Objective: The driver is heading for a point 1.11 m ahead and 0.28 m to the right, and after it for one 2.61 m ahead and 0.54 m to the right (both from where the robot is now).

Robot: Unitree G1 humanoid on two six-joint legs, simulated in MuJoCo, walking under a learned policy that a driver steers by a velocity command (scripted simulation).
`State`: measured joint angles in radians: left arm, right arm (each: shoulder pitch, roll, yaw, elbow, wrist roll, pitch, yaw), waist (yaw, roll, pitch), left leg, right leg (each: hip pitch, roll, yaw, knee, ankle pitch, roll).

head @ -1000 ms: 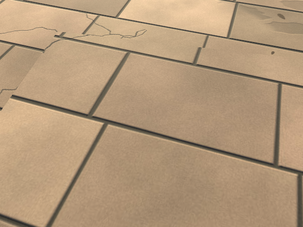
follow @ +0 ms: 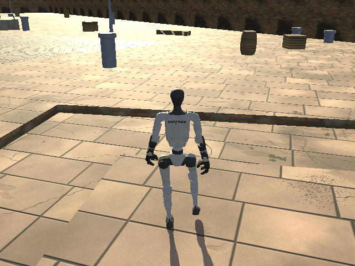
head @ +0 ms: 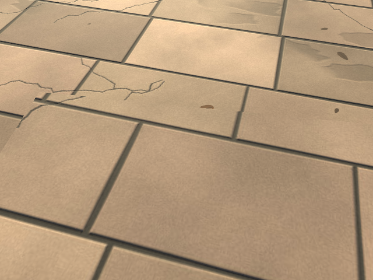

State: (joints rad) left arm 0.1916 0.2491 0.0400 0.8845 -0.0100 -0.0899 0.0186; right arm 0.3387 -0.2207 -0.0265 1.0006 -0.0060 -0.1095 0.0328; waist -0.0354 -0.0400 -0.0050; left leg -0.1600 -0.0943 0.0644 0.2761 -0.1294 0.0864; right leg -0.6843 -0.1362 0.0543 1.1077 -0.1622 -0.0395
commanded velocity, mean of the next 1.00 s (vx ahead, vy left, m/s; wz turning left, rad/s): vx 0.50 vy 0.00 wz -0.01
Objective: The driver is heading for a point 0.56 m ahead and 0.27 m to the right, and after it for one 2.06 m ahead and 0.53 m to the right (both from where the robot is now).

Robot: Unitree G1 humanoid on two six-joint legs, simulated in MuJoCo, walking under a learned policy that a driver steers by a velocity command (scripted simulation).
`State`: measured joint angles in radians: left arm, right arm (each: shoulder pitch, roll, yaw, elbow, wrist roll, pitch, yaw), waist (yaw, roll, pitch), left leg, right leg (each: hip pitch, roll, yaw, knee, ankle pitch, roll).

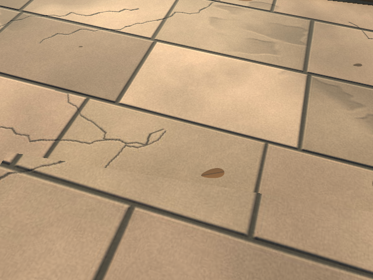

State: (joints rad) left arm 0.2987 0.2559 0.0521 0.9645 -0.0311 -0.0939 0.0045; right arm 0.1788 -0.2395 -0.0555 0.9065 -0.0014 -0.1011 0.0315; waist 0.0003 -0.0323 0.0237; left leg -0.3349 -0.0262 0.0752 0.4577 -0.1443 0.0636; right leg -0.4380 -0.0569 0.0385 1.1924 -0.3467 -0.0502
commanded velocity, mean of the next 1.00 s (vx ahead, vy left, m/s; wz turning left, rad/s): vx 0.50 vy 0.00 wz -0.50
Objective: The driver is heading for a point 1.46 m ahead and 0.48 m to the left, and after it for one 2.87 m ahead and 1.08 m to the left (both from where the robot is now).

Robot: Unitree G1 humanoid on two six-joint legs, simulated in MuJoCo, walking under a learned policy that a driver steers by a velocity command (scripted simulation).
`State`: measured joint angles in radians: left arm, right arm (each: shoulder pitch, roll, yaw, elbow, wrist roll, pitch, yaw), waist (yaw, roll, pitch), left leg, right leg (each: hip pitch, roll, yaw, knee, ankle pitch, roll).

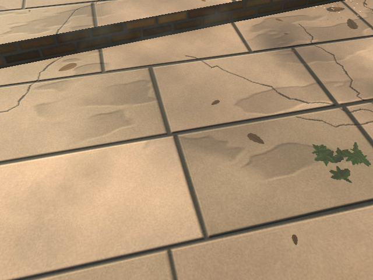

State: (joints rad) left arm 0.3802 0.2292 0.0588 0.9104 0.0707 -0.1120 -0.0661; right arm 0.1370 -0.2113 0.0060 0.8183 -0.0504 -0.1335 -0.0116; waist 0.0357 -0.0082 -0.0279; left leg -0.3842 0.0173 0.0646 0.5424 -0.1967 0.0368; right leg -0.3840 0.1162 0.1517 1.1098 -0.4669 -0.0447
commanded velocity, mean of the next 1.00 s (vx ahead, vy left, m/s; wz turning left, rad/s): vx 0.50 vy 0.00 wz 0.13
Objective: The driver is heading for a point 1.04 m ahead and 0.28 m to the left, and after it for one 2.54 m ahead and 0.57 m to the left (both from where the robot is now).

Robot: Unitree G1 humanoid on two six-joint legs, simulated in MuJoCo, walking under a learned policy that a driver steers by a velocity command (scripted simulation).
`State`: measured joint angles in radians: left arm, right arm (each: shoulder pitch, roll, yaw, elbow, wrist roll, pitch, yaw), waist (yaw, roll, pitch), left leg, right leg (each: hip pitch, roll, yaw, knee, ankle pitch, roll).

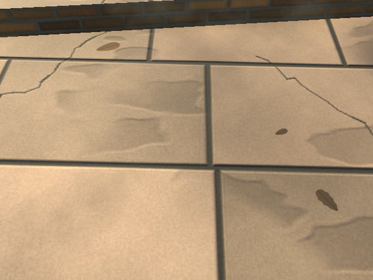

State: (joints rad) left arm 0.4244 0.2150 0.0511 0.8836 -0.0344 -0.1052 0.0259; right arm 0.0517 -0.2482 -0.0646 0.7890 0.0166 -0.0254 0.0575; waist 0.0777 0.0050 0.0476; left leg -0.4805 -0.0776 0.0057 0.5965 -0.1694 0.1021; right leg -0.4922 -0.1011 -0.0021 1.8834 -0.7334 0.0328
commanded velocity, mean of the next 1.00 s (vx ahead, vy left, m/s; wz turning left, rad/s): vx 0.50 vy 0.00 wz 0.54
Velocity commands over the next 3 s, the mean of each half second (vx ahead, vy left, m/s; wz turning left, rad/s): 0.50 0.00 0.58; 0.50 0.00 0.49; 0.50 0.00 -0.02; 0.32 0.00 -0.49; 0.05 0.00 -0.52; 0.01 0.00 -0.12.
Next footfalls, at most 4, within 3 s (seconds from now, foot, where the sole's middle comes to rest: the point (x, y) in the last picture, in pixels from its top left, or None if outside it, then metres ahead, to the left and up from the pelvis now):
0.32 right None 0.34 -0.13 -0.76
0.84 left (136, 262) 0.47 0.23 -0.76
1.36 right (149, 167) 0.86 0.24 -0.76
1.84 left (89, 135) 1.01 0.53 -0.76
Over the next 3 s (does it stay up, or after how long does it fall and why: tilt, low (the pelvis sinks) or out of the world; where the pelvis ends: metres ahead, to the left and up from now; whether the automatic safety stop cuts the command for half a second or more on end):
stays up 0.95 0.38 0.01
